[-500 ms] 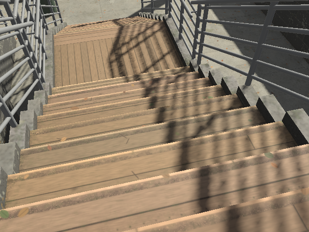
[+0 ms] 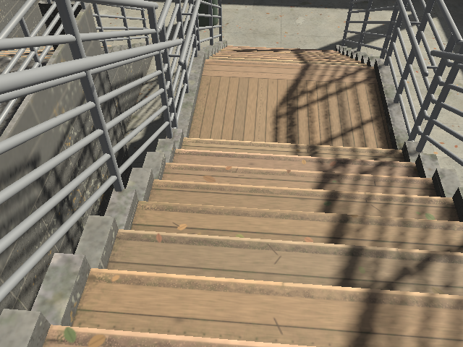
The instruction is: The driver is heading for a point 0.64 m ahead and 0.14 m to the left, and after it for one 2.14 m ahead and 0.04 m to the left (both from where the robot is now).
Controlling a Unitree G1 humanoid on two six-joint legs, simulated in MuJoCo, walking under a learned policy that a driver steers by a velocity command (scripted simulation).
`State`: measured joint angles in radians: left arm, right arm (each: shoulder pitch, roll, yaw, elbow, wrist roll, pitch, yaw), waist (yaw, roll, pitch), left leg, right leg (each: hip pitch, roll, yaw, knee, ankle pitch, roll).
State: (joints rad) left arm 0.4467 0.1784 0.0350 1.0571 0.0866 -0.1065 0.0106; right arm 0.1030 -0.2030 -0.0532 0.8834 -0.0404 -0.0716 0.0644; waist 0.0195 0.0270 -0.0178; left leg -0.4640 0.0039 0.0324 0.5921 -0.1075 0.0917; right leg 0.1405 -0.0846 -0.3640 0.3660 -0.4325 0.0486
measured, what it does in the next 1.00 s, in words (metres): steps on the spot, turning left: right foot, then left foot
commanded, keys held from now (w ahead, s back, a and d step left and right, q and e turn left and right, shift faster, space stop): q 0.36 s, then no key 0.64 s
